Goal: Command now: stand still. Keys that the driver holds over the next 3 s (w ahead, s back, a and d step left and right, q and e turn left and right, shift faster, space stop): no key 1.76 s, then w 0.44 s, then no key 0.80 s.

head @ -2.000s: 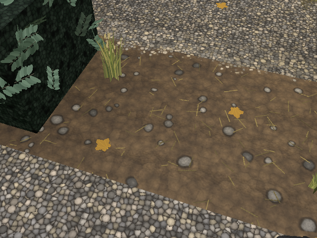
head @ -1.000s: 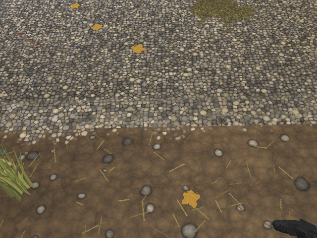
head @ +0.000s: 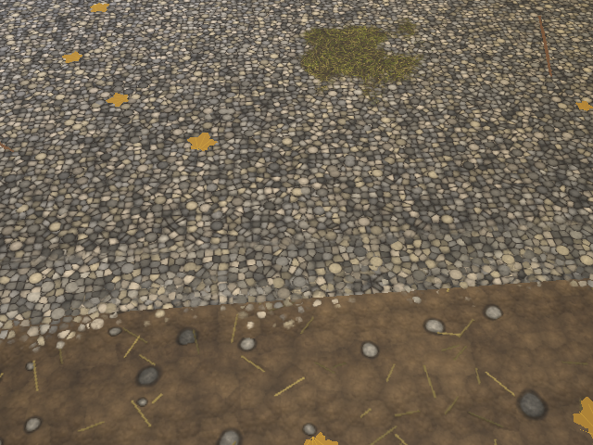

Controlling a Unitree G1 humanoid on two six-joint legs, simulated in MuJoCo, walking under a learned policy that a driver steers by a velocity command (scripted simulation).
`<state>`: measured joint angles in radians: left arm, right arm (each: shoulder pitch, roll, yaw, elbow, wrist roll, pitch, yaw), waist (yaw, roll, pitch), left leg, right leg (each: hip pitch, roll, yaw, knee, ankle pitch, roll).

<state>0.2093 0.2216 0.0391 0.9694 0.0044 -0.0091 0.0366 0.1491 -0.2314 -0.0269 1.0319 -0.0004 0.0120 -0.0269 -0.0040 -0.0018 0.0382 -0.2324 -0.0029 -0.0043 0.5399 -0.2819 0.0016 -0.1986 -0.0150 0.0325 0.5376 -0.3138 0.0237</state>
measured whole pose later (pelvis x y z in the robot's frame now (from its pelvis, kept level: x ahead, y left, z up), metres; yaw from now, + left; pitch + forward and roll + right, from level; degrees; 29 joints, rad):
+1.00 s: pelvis -0.01 +0.00 +0.00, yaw +0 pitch -1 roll +0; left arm 0.29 0.17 0.01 1.11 0.00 -0.01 0.05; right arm 0.26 -0.18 -0.01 1.09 0.00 0.00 -0.04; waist 0.00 0.00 0.03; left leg -0.24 0.00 -0.01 0.51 -0.25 0.00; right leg -0.21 -0.02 0.03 0.50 -0.28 0.03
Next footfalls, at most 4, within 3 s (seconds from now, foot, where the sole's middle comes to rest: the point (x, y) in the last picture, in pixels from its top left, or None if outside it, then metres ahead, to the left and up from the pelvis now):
2.42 left None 0.39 0.08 -0.77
2.76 right None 0.35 -0.14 -0.77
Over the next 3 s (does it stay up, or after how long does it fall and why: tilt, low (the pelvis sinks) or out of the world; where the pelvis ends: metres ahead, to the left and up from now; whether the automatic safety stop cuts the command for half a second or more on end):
stays up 0.32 -0.02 0.00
